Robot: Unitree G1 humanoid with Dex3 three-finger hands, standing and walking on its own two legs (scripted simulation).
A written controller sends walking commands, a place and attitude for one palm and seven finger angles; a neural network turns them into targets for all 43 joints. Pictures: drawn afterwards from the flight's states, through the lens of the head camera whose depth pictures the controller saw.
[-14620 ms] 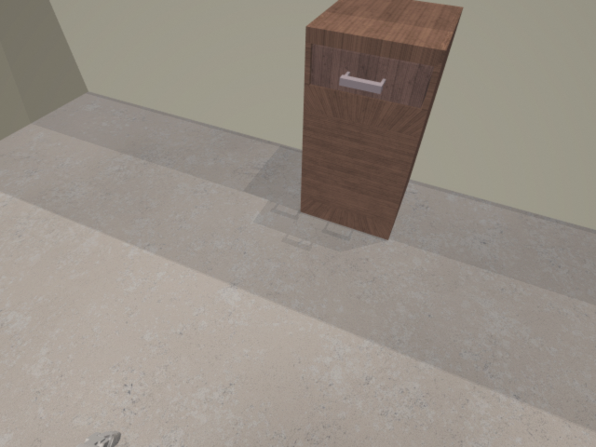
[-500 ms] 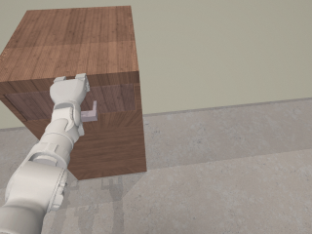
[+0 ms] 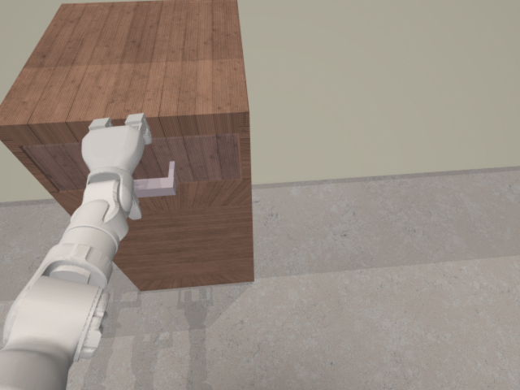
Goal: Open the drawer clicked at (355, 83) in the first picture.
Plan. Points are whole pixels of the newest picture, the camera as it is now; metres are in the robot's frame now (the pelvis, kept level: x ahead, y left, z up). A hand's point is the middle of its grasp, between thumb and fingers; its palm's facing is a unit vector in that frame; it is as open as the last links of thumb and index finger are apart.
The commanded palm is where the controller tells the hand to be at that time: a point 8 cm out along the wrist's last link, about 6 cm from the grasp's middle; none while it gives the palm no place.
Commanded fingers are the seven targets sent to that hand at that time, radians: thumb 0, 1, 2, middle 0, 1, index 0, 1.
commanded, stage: move the hooked fingers above the handle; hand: left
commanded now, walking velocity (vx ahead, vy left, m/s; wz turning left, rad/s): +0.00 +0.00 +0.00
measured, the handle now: (140, 178) +0.51 +0.23 -0.02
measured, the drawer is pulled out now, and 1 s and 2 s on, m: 0.00 0.00 0.00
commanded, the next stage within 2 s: none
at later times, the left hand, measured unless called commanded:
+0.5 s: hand (114, 180) +0.45 +0.24 +0.04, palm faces -0.01 -0.02 -1.00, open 13.8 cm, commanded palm +0.43 +0.22 +0.10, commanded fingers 0.00 -0.50 0.30 -0.30 -1.20 -0.30 -1.20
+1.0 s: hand (109, 195) +0.42 +0.25 +0.04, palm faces -0.10 -0.04 -0.99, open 13.8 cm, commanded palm +0.42 +0.22 +0.11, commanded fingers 0.00 -0.50 0.30 -0.30 -1.20 -0.30 -1.20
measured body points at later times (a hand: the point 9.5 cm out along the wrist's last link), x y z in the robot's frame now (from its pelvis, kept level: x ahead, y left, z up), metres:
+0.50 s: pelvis +0.00 +0.01 +0.00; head +0.07 +0.01 +0.44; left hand +0.45 +0.24 +0.10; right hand +0.05 -0.27 -0.13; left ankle -0.01 +0.07 -0.71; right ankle -0.03 -0.10 -0.71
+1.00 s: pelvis +0.01 +0.00 +0.01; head +0.07 +0.00 +0.46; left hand +0.42 +0.24 +0.10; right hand +0.07 -0.26 -0.12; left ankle -0.01 +0.06 -0.71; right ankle -0.03 -0.10 -0.71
